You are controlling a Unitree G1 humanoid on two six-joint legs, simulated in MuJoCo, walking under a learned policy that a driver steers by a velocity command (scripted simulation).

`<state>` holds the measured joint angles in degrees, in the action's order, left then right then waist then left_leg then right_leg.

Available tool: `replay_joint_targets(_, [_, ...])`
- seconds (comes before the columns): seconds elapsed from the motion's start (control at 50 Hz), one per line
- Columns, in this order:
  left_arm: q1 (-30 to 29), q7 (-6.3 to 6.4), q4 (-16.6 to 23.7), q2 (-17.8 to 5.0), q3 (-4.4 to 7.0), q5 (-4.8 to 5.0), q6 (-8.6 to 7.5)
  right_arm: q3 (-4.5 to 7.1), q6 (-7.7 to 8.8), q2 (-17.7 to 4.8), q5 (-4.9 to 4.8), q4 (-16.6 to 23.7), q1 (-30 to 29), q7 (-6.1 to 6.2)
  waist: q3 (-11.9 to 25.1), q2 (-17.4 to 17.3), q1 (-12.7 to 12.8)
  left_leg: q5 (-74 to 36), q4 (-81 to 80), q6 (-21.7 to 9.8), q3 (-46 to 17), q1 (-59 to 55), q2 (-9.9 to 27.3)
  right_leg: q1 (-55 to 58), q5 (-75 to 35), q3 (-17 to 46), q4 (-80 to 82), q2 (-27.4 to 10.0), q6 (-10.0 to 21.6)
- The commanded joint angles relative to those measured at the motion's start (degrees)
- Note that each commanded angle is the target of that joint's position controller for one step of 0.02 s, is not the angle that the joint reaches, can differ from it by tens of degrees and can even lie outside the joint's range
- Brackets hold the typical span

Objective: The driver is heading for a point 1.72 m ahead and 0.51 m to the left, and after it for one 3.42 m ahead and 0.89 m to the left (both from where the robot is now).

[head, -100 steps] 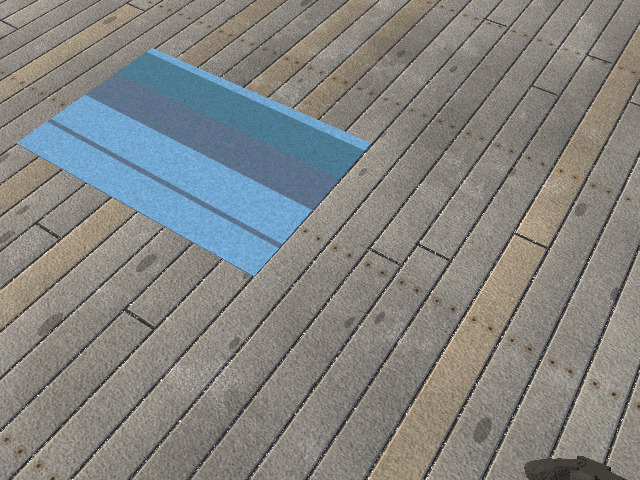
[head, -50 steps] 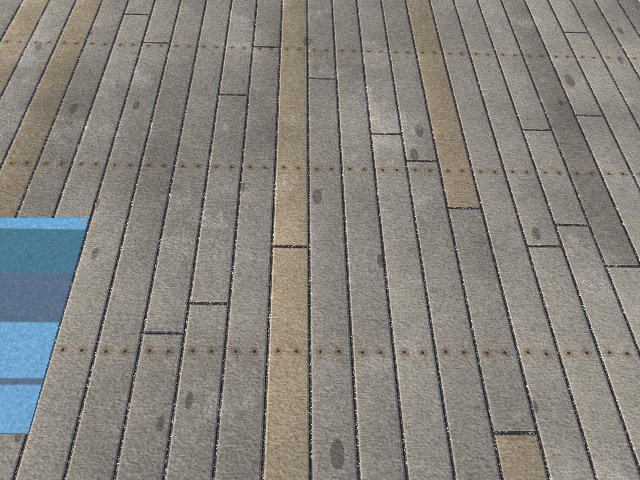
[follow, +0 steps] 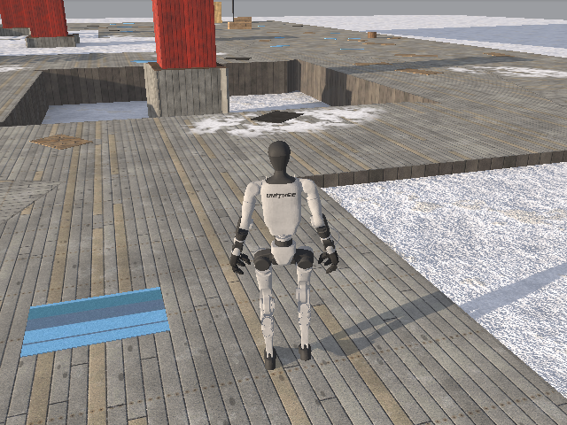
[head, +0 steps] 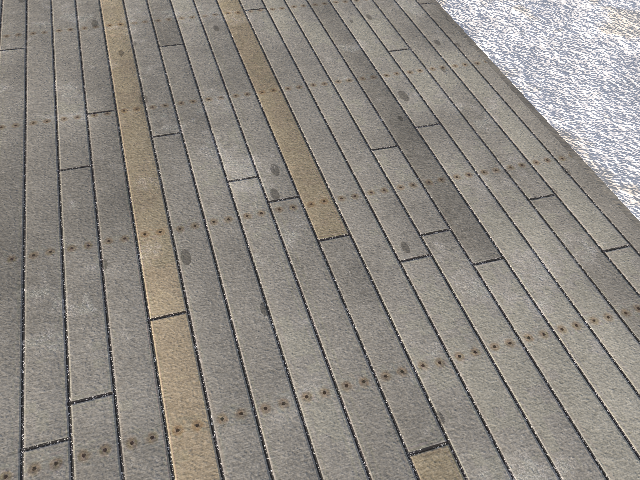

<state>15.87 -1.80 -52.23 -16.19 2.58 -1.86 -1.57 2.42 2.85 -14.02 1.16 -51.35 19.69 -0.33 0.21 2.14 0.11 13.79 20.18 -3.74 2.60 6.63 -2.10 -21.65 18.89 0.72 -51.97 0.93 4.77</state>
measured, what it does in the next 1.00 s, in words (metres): walks ahead, turning left: right foot, then left foot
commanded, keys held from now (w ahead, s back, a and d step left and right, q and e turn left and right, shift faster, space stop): w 0.42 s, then w+q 0.58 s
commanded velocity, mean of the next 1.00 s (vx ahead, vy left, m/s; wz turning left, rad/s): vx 0.48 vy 0.00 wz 0.21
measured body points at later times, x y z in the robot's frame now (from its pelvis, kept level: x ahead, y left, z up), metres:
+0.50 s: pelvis +0.26 -0.05 -0.01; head +0.29 -0.05 +0.44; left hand +0.36 +0.22 -0.14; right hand +0.28 -0.30 -0.16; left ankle +0.16 +0.08 -0.65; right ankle +0.31 -0.10 -0.75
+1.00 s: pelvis +0.54 +0.01 -0.03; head +0.57 +0.01 +0.42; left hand +0.49 +0.25 -0.17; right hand +0.73 -0.21 -0.15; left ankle +0.59 +0.06 -0.75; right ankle +0.40 -0.13 -0.64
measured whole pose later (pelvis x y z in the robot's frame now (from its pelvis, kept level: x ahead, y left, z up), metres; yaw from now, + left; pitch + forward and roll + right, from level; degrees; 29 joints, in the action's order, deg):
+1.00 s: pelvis +0.54 +0.01 -0.03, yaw +16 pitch +0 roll +1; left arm 18.5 0.5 -54.9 -12.4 1.8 -0.8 -4.5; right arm 3.6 1.6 -14.3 1.3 -49.9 7.6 -1.1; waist -4.1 0.6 0.6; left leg 12.0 32.9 -8.9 5.8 21.5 -6.6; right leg -15.3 22.1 -4.4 -71.0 -1.3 1.5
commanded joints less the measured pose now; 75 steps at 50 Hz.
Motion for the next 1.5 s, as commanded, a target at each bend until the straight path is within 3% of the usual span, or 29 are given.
replay_joint_targets(0.02, [-3.6, -0.95, 3.1, -4.2, 0.71, -0.73, -0.96, 1.17, 1.92, -6.6, -0.30, 1.4, 1.4, 0.02, -5.7, -6.8, -0.3, 5.9, -15.9, -5.8, -16.5, -7.6, 14.2, -18.3, -7.0, 0.0, -6.1, -4.4, -1.5])
replay_joint_targets(0.14, [-15.0, -1.10, 6.9, -1.7, -0.36, -0.50, -0.32, 0.59, 2.40, -5.5, -0.55, -2.9, 8.0, -0.04, -7.3, -6.6, -2.6, -16.8, -14.7, -7.0, -8.5, -7.9, 12.0, -21.8, -13.3, -4.2, 2.1, -5.0, -4.7])
replay_joint_targets(0.24, [-21.2, -1.00, 9.4, -1.0, -1.16, 0.11, -0.58, 0.54, 2.55, -6.5, -0.29, -5.0, 9.6, 0.47, -8.1, -7.7, -3.3, -27.4, -13.5, -6.6, -5.9, -8.8, 13.2, -14.1, -15.9, -6.4, 16.0, -2.8, -2.5])
replay_joint_targets(0.3, [-16.4, -0.12, 8.4, -2.5, -0.50, 0.17, -0.99, 0.69, 2.44, -7.5, -0.21, -5.6, 7.4, 0.90, -5.4, -8.2, 0.1, -45.6, -6.4, -5.1, -4.5, -12.0, 14.7, -5.3, -12.2, -6.8, 19.5, -0.1, 0.9])
replay_joint_targets(0.34, [-0.7, 0.99, 3.2, -4.9, 0.91, 0.12, -1.80, 0.92, 1.82, -8.4, -0.12, -5.7, 5.8, 0.95, 3.4, -7.0, 6.8, -53.7, 12.2, -3.3, -2.1, -10.4, 12.6, 12.5, -11.6, -7.5, 24.1, 2.9, 3.5])
replay_joint_targets(0.36, [8.5, 1.75, 1.0, -8.1, 2.05, -1.18, -2.26, 0.45, 1.74, -7.1, -0.46, -4.8, 6.3, 0.80, 9.5, -4.0, 9.8, -37.7, 27.3, -2.6, -0.9, 0.3, 10.5, 27.3, -6.0, 1.0, 24.8, -5.3, 5.7])
replay_joint_targets(0.38, [12.4, 2.06, 0.6, -14.1, 3.61, -2.38, -2.16, -1.09, 1.69, 0.5, -2.37, -3.3, 13.4, -0.04, 18.0, 10.5, 6.0, 3.2, 50.6, 0.1, 1.1, 21.5, 0.4, 43.7, 4.1, 31.0, 29.0, -23.9, 13.1])
replay_joint_targets(0.4, [9.3, 1.39, 0.6, -11.6, 3.31, 0.28, -1.63, 0.55, 1.70, -5.7, -1.05, -4.2, 10.5, 0.32, 17.7, 5.0, 6.5, 14.1, 57.0, -1.2, -6.8, 26.2, -1.1, 39.2, 6.4, 41.6, 36.8, -24.0, 13.7])
replay_joint_targets(0.42, [2.4, 1.37, 1.2, -9.0, 2.65, 0.97, -1.68, 1.11, 1.84, -6.6, -0.88, -2.3, 5.2, 0.26, 6.9, 3.1, 3.4, 8.7, 56.9, -1.8, -7.0, 29.4, 2.6, 30.3, 6.1, 30.4, 37.5, -21.7, 11.8])
replay_joint_targets(0.44, [-1.3, 1.17, 1.8, -4.9, 1.71, 0.84, -2.24, 0.71, 2.24, -5.4, -0.87, -2.0, 2.8, 0.04, 2.1, -0.2, 2.3, 4.5, 53.5, -2.0, -6.6, 27.8, 4.9, 22.1, 0.4, 22.8, 39.7, -19.6, 10.3])
replay_joint_targets(0.48, [-2.9, 1.54, 0.6, -1.5, 0.63, 0.78, -3.27, 0.57, 0.94, -3.4, 0.28, -2.9, 3.5, -0.50, -1.8, 0.2, -1.1, 1.8, 48.1, -1.5, -6.7, 22.0, 7.3, 12.5, -7.5, 12.1, 42.7, -14.8, 6.1])
replay_joint_targets(0.58, [2.0, 1.72, -2.0, -2.5, 0.76, 0.86, -5.43, 0.65, -1.44, -2.1, 0.47, -1.4, -1.7, -1.75, -4.5, 0.6, -1.7, -4.4, 43.3, 0.1, -5.7, 27.3, 8.2, 11.7, -15.6, 1.8, 46.6, -13.5, 5.1])
replay_joint_targets(0.78, [10.7, 3.44, -5.4, -2.5, -0.02, 0.89, -4.73, -0.93, -0.80, -0.2, 0.47, 5.9, -20.6, -2.74, -6.8, 0.5, 2.8, -14.7, 17.5, -0.9, 4.1, 30.4, 4.9, 25.0, -39.1, -10.4, 42.4, -13.4, 1.7])
replay_joint_targets(0.88, [8.5, 4.46, -4.9, -6.1, 0.89, 0.18, -2.89, 0.80, -0.84, -3.6, 0.89, 3.4, -9.3, -2.01, 1.0, 4.0, -3.5, -0.9, 13.9, -7.2, 7.5, 15.1, -2.9, 30.1, -69.3, -13.8, 19.2, -15.5, 1.2])
replay_joint_targets(0.9, [7.6, 4.20, -4.1, -6.6, 1.10, 0.29, -2.47, 1.88, -0.44, -5.4, 1.29, 1.2, -1.8, -1.71, 4.9, 3.0, -7.0, -1.5, 9.3, -9.2, 5.8, 5.1, -3.7, 25.5, -62.4, -14.3, 7.4, -15.0, 0.9])
replay_joint_targets(0.92, [6.5, 3.76, -2.3, -5.8, 0.90, 0.60, -2.65, 3.69, -0.41, -10.0, 2.02, -0.4, 6.2, -0.88, 9.9, -2.1, -10.6, 3.0, 6.3, -13.0, -6.5, -8.5, 5.0, 13.2, -43.0, -14.8, -10.4, -13.0, -0.5])
replay_joint_targets(0.94, [7.7, 2.30, 2.2, -0.3, 0.18, 1.58, -3.33, 5.29, -1.18, -15.9, 1.22, 1.2, 3.0, -0.44, 13.7, -17.6, -5.5, -1.0, 0.8, -23.6, -40.5, -25.2, 22.1, -14.3, 11.1, -11.1, -32.9, 1.7, -4.2])
replay_joint_targets(0.96, [1.0, 2.06, 3.7, -4.7, 0.85, 0.82, -4.14, 5.14, -1.82, -14.6, -0.36, 0.9, 4.1, -0.31, 12.5, -6.2, -7.7, -1.7, -3.3, -23.7, -42.2, -24.6, 21.5, -22.1, 8.5, 1.1, -35.2, -0.1, -3.5])
replay_joint_targets(1.0, [-1.0, 1.95, 4.5, -4.1, 0.60, 1.53, -5.42, 3.81, -1.50, -8.8, -0.64, 0.8, -2.0, 0.23, 0.5, 0.8, -2.8, -10.3, -6.1, -18.0, -29.0, -9.5, 18.1, -20.3, 0.0, 1.8, -24.2, -5.7, -3.2])
replay_joint_targets(1.04, [0.3, 1.93, 4.3, -3.0, 0.51, -0.47, -3.36, 2.90, -0.44, -6.5, -0.92, 1.3, -5.3, 0.61, -1.3, 1.2, 0.9, -19.2, -7.0, -14.9, -21.2, -0.6, 12.6, -13.0, -0.6, 1.8, -17.4, -7.2, -4.9])
replay_joint_targets(1.12, [-3.0, 1.18, 6.9, -1.6, 0.23, -1.08, -0.58, 3.38, 1.13, -9.3, -1.19, 0.9, -2.3, 0.24, -1.4, -1.9, 1.3, -24.4, -8.1, -13.6, -17.0, 3.8, 8.6, -12.3, -4.7, -0.5, -8.1, -7.2, -7.6])
replay_joint_targets(1.32, [-21.9, 0.54, 14.9, -2.7, -0.69, 0.16, -1.33, 3.71, 0.21, -10.3, -0.23, 0.9, 7.4, 0.79, -2.6, -6.2, -6.0, -27.7, -3.0, -9.3, -21.7, -7.4, 8.5, -16.1, -16.2, -0.5, 14.8, -3.0, -6.9])
replay_joint_targets(1.36, [-19.6, 0.63, 15.1, -4.0, -0.47, 0.36, -1.89, 3.97, 0.25, -11.3, -0.02, 1.8, 5.6, 1.28, -2.4, -7.1, -4.0, -29.3, -0.7, -7.7, -23.4, -6.9, 9.3, -10.1, -14.0, 0.5, 19.3, -2.1, -5.6])
replay_joint_targets(1.4, [-9.4, 1.42, 12.2, -6.6, 0.58, 0.56, -2.62, 4.29, 0.65, -12.7, 0.06, 3.1, 1.8, 1.03, 1.5, -6.8, 1.0, -37.5, 7.7, -5.2, -23.0, -2.7, 7.5, 5.6, -9.9, -0.4, 22.9, 0.7, -3.6])
replay_joint_targets(1.42, [-1.2, 2.12, 10.3, -8.4, 1.34, 0.13, -3.43, 4.13, 1.14, -12.2, -0.50, 3.4, 0.8, 0.43, 6.0, -3.5, 5.4, -35.2, 18.9, -3.8, -20.1, 1.4, 3.7, 17.4, -11.2, 1.2, 26.4, -1.6, -1.9])
replay_joint_targets(1.44, [8.3, 3.19, 10.1, -12.8, 2.30, -1.31, -3.71, 2.75, 1.67, -7.2, -1.18, 5.5, 1.8, 0.04, 15.4, 3.1, 8.1, -17.0, 35.4, -2.6, -15.5, 8.8, 0.1, 30.9, 1.5, 15.4, 27.8, -16.1, 0.8])
replay_joint_targets(1.46, [5.2, 3.13, 10.7, -16.8, 3.20, -1.85, -2.83, 2.15, 1.34, -3.9, -2.60, 7.1, 9.0, 0.10, 18.6, 16.9, 2.3, 19.8, 47.7, -1.3, -10.1, 25.6, -7.7, 38.6, 5.0, 42.1, 36.0, -27.9, 6.8])
replay_joint_targets(1.48, [1.3, 2.78, 11.3, -11.4, 2.62, -0.79, -2.10, 2.59, 0.25, -8.7, -0.46, 5.0, 8.1, 0.69, 11.7, 7.4, 0.9, 15.2, 53.1, -1.8, -10.1, 30.1, -1.6, 31.6, 12.1, 41.9, 36.3, -26.3, 7.1])
replay_joint_targets(1.5, [-2.2, 2.57, 12.0, -6.2, 1.39, -0.23, -2.02, 2.76, -0.07, -9.1, 0.04, 5.0, 4.0, 0.17, 4.5, 1.0, 0.9, 9.3, 52.0, -1.4, -9.3, 29.8, 0.6, 23.9, 10.0, 31.6, 37.1, -23.2, 5.9])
